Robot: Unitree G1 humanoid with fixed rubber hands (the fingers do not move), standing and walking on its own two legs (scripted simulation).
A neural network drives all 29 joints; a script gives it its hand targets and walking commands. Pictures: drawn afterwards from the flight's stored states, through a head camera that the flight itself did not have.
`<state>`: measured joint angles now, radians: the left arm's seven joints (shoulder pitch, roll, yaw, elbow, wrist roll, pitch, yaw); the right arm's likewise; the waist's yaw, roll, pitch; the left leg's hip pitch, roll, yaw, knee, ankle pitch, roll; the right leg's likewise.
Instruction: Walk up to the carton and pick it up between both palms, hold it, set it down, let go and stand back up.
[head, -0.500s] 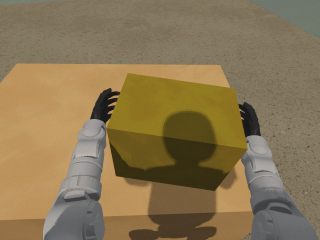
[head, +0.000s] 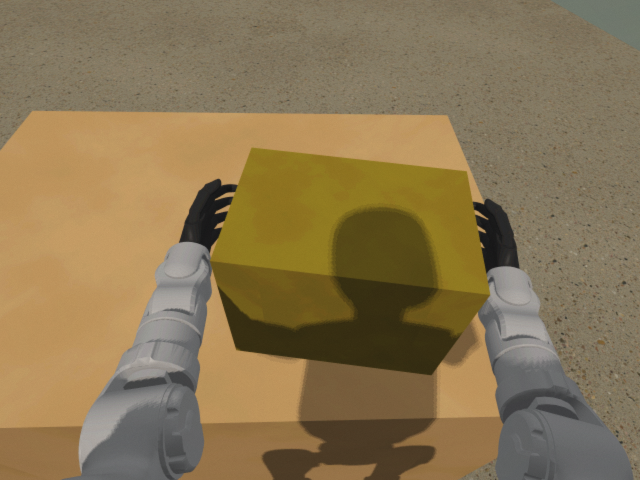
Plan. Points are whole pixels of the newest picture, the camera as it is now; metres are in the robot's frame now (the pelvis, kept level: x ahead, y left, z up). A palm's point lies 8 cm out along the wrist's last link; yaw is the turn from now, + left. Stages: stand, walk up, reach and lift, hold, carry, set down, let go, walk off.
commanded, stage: set down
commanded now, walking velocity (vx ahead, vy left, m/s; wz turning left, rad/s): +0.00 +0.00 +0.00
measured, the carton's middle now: (345, 265) +0.41 -0.02 +0.01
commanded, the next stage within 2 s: none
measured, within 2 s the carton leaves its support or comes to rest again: rests again in 0.42 s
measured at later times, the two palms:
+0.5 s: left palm (209, 251) +0.41 +0.16 +0.05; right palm (499, 279) +0.37 -0.22 +0.04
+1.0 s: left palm (209, 256) +0.41 +0.17 +0.04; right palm (496, 277) +0.37 -0.22 +0.04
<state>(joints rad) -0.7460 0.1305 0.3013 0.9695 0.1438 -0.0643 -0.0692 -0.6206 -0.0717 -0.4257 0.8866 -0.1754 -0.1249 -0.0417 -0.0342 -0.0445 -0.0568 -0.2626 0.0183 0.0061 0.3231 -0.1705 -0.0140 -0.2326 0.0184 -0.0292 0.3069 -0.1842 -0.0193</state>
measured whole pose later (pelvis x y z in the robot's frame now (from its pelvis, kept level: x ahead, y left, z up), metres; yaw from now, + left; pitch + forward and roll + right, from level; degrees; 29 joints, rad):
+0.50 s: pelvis -0.01 +0.00 +0.00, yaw -1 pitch +10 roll +0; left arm -0.80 0.13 0.30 1.15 0.15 -0.22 -0.04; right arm -0.65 -0.09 -0.50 0.99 -0.23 -0.24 -0.01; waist -0.02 -0.02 -0.08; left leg -0.37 0.03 0.03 0.36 -0.17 -0.01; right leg -0.34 0.02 -0.02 0.32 -0.16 -0.02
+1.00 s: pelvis -0.01 +0.01 +0.00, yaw -2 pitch +12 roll +0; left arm -0.84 0.16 0.34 1.28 0.15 -0.35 -0.04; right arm -0.70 -0.10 -0.51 1.08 -0.23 -0.32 -0.02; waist -0.03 -0.02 -0.08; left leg -0.42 0.03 0.04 0.38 -0.17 -0.01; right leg -0.39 0.02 -0.03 0.35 -0.17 -0.02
